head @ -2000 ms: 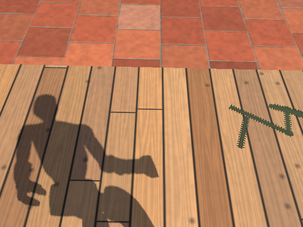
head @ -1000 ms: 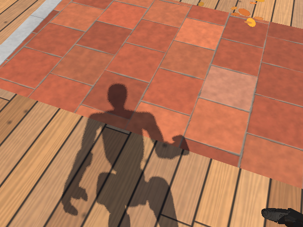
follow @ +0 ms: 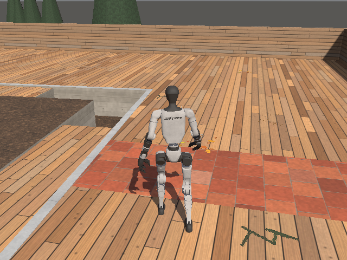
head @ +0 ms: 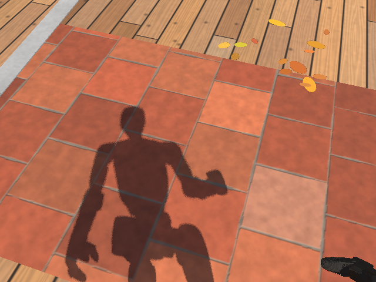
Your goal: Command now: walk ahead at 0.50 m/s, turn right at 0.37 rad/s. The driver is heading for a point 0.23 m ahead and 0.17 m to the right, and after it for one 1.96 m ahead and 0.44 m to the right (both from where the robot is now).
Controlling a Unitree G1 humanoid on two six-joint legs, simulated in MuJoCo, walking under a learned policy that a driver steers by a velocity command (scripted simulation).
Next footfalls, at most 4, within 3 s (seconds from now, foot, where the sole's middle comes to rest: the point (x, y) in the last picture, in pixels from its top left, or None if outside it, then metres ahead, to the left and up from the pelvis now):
0.44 right None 0.29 -0.15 -0.76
0.84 left None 0.34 0.09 -0.76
2.12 left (234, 213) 0.73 -0.10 -0.76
2.68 right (317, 179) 0.91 -0.44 -0.76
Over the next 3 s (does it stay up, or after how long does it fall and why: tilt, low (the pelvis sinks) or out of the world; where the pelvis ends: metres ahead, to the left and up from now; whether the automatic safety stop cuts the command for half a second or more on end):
stays up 0.94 -0.36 0.02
